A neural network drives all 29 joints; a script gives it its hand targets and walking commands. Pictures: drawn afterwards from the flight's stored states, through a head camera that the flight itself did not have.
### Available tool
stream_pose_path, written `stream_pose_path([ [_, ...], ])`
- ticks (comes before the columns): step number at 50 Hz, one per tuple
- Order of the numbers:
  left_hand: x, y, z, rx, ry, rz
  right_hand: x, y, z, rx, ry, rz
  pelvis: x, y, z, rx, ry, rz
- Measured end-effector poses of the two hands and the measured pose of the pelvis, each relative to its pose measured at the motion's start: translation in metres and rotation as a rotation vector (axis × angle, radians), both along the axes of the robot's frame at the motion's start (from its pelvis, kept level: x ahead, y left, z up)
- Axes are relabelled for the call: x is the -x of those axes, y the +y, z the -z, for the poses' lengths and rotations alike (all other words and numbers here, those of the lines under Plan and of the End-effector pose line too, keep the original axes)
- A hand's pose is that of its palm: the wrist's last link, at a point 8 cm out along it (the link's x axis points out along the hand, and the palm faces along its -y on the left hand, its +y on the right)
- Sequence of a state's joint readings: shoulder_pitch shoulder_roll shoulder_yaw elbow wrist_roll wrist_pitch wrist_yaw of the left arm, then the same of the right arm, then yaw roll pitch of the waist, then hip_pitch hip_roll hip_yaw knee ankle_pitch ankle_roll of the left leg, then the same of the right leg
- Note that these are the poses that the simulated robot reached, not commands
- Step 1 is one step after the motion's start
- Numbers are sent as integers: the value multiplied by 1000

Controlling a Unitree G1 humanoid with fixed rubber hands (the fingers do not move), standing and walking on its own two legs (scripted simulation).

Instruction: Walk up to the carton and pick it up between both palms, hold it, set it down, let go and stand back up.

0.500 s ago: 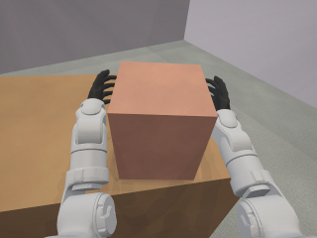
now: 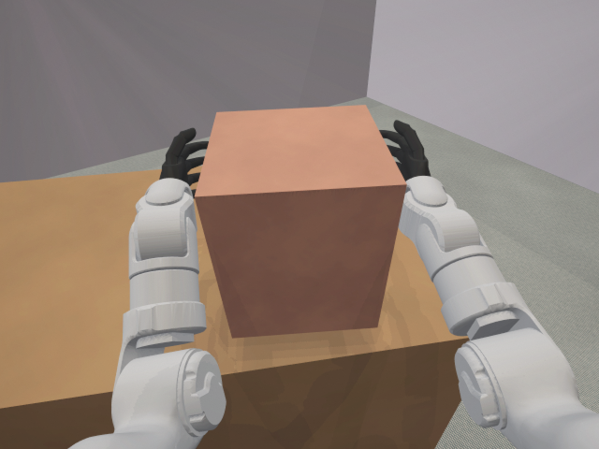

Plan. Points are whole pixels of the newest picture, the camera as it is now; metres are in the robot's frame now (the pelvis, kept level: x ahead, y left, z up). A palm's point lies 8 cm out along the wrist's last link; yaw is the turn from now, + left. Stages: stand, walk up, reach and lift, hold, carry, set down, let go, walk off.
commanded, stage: reach and lift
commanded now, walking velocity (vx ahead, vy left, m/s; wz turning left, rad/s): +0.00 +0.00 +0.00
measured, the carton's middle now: (298, 222) +0.39 -0.01 +0.16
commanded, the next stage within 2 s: hold in 1.10 s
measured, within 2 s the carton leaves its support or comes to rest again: neither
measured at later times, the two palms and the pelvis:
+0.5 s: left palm (175, 182) +0.39 +0.15 +0.24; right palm (409, 155) +0.39 -0.15 +0.26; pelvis +0.00 +0.00 +0.00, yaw +0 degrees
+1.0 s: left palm (170, 151) +0.39 +0.15 +0.28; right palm (418, 118) +0.39 -0.15 +0.31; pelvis +0.01 +0.00 +0.00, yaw +0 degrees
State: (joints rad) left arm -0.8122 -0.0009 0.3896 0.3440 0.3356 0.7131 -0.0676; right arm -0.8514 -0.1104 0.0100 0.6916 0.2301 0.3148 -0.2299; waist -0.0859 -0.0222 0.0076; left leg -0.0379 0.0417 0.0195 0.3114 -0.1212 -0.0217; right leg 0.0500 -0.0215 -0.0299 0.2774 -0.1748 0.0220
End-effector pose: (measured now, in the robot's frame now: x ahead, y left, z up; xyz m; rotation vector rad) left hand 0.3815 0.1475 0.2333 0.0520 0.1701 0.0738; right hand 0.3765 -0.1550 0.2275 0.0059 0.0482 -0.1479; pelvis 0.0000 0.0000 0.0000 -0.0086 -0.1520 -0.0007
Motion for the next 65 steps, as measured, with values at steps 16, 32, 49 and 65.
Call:
stream_pose_path([
  [16,-10,11,-9,23,42,-14,-16,11,-30,12,51,-15,1,1,0,5,45,-4],
  [32,-5,-3,-14,11,36,-37,-15,-2,-33,-28,69,-32,-5,3,1,9,76,4],
  [49,-9,0,-46,42,41,-27,-17,1,-76,7,87,-23,-9,-4,0,8,86,5],
  [65,-8,-3,-49,22,44,-23,-16,-1,-83,-15,108,-12,-7,0,1,15,108,6],
])
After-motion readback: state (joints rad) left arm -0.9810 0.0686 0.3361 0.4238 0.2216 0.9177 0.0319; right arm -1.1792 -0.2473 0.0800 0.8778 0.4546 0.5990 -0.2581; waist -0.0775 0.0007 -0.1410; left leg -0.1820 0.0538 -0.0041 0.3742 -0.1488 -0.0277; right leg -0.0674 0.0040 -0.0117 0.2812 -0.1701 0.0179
